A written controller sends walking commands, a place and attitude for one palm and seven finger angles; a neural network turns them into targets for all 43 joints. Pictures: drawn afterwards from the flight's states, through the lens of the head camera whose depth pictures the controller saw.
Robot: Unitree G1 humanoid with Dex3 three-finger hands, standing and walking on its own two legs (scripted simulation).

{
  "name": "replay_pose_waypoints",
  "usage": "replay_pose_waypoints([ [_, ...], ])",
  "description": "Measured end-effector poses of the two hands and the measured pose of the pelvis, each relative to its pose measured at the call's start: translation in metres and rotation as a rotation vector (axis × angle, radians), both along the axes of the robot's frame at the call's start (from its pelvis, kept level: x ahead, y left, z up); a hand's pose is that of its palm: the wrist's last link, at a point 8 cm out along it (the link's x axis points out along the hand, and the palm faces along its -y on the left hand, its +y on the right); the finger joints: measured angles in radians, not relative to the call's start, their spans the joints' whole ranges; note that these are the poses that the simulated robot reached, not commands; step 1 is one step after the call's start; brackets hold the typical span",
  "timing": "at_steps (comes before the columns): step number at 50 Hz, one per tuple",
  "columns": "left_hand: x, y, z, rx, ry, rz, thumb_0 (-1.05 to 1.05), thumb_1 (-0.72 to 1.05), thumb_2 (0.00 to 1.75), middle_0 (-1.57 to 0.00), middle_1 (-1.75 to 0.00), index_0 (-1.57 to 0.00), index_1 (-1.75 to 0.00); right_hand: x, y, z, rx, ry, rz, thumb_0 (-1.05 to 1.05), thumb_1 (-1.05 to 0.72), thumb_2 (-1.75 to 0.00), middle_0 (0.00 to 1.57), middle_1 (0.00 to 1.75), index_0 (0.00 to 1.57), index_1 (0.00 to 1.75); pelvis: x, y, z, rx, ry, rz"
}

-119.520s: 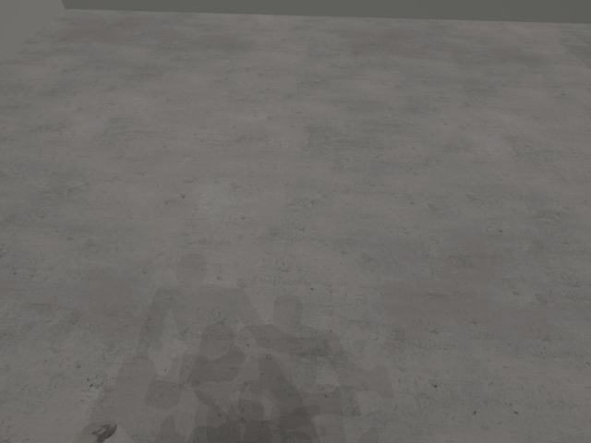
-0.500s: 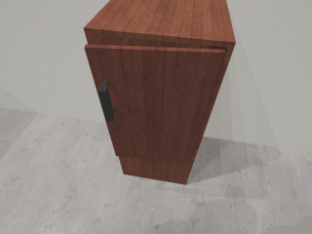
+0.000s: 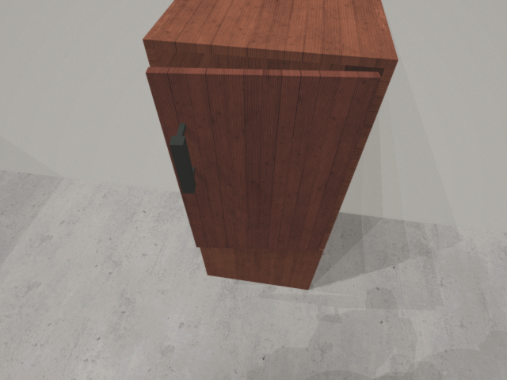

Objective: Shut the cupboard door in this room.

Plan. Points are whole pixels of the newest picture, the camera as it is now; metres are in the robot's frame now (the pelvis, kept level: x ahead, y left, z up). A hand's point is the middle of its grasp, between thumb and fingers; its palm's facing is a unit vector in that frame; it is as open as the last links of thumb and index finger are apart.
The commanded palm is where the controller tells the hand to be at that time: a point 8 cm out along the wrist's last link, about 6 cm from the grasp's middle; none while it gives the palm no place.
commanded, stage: look again from close up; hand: left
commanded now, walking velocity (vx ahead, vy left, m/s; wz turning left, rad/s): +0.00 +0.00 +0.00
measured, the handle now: (185, 159) +0.50 +0.17 +0.03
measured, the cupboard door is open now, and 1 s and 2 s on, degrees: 7 7 7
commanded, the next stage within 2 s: raise the hand and make a fist in 0.52 s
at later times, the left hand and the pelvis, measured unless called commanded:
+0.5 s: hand out of the picture +0.05 +0.15 -0.17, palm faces +0.01 -0.98 -0.22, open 7.3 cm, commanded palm none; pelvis +0.02 -0.03 +0.00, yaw +0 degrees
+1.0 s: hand (171, 368) +0.15 +0.14 -0.05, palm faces +0.04 -1.00 +0.01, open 6.3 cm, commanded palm +0.12 +0.20 -0.04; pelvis -0.04 -0.06 -0.09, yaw +3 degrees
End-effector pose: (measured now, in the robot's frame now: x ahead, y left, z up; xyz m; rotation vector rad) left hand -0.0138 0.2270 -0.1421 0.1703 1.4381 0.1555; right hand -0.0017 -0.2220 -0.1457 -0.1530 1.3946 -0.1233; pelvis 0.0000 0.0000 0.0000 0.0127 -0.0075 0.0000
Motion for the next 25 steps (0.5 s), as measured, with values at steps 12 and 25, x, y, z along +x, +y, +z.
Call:
replay_pose_waypoints([
  [12,0.030,-0.020,-0.003,-0.014,-0.042,-0.005,0.01,0.92,0.90,-0.21,-0.30,-0.20,-0.30,0.036,-0.018,0.002,-0.023,-0.053,0.003,0.01,-0.91,-0.90,0.20,0.30,0.20,0.30,0.014,-0.014,0.000,-0.001,-0.008,-0.001],
  [25,0.055,-0.027,0.002,0.008,-0.098,-0.013,0.00,0.92,0.90,-0.20,-0.30,-0.20,-0.30,0.042,-0.032,0.001,-0.015,-0.043,0.005,0.01,-0.91,-0.90,0.20,0.30,0.19,0.30,0.021,-0.029,0.001,-0.001,-0.007,0.005],
])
